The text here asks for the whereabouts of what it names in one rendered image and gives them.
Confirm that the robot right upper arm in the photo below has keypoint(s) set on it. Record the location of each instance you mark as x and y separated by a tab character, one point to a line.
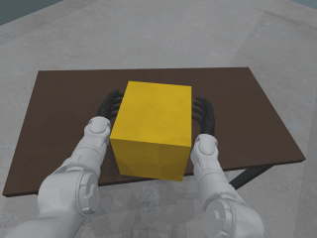
224	218

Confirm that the robot left upper arm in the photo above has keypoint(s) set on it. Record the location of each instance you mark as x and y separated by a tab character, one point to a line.
65	200

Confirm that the right robot hand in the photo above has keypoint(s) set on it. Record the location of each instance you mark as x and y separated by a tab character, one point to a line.
207	123

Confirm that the robot left forearm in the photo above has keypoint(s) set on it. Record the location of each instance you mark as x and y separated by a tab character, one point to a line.
90	152

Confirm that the robot right forearm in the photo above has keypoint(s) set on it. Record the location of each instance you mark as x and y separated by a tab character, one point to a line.
210	178

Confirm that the left robot hand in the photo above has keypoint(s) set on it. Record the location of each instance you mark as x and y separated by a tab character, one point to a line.
107	107

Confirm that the table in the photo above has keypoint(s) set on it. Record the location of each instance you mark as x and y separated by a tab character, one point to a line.
250	134

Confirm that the carton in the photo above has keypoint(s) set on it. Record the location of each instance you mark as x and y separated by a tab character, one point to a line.
151	136

